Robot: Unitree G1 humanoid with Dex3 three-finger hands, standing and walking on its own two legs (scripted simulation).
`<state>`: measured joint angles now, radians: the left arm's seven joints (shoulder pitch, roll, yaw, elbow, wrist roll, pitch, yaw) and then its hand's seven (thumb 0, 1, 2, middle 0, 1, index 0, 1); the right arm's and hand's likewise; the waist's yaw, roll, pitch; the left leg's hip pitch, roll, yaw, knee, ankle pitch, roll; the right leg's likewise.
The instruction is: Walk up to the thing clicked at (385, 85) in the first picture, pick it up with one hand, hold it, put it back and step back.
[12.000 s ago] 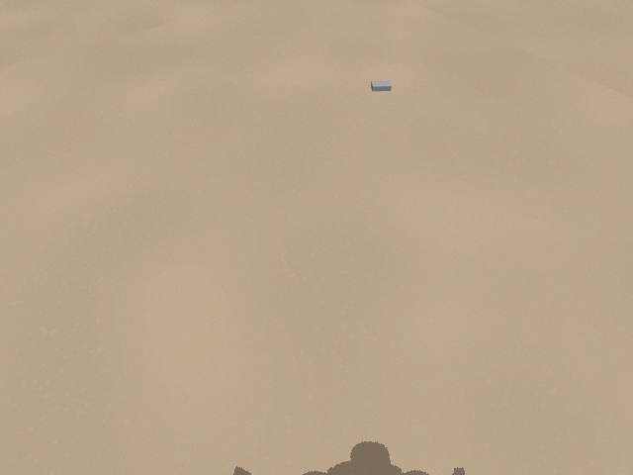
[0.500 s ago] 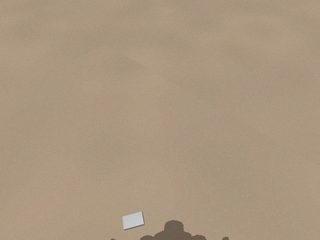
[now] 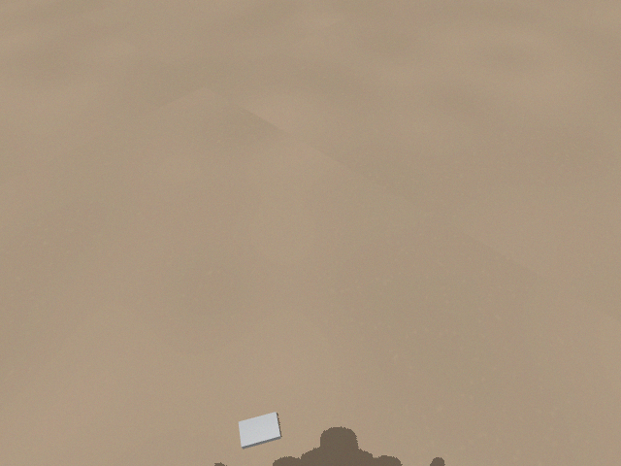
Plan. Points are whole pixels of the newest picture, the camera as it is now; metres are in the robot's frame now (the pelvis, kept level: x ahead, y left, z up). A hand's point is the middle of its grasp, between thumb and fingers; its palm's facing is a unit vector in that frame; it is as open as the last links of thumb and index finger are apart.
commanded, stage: stand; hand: left
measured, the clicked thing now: (259, 430) +0.33 +0.18 -0.77
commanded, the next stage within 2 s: walk up in 0.52 s
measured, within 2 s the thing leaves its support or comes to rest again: neither
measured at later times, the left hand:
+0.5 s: hand out of the picture +0.06 +0.25 -0.16, palm faces -0.03 -0.94 -0.34, open 7.4 cm
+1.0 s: hand out of the picture -0.03 +0.17 -0.16, palm faces -0.05 -0.92 -0.39, open 7.4 cm
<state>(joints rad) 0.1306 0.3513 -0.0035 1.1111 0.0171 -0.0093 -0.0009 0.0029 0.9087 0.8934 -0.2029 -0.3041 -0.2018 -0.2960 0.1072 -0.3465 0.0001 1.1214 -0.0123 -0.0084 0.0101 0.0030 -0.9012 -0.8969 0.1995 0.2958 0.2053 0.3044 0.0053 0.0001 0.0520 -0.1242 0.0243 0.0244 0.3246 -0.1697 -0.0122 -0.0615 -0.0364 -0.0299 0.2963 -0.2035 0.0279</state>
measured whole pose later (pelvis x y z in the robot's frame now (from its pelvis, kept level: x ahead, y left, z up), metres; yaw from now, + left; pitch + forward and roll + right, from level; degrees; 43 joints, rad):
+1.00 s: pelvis -0.08 -0.09 -0.02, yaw -1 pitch -1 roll +1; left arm 0.21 0.32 0.05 0.94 0.04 0.03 -0.01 0.00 0.91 0.89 -0.20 -0.30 -0.20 -0.30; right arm 0.11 -0.42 -0.07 0.93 0.00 0.06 -0.01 0.00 -0.90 -0.90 0.20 0.30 0.20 0.30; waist 0.02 0.05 0.15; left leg -0.44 -0.05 -0.14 1.04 -0.50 0.01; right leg -0.24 0.00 0.03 0.59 -0.33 -0.02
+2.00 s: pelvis -0.08 -0.06 +0.00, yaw +1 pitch -2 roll +0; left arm 0.13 0.36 0.00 1.08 0.02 -0.04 0.02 0.00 0.91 0.89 -0.20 -0.30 -0.20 -0.30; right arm 0.11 -0.35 -0.04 1.05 -0.01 0.03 0.03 0.00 -0.90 -0.90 0.20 0.30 0.20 0.30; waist 0.01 0.02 0.06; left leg -0.09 -0.01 0.00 0.38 -0.25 0.01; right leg -0.13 -0.04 0.02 0.39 -0.22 0.03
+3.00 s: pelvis -0.10 -0.07 +0.00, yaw +0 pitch -3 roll +0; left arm 0.12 0.34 0.00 1.13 0.02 -0.01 0.00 0.00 0.91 0.89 -0.20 -0.30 -0.20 -0.30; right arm 0.11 -0.35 -0.01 1.12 -0.01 -0.01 0.01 0.00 -0.90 -0.90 0.20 0.30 0.21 0.30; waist 0.00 0.00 0.07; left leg -0.08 0.01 0.00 0.31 -0.19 -0.01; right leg -0.11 -0.01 0.02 0.31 -0.15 0.02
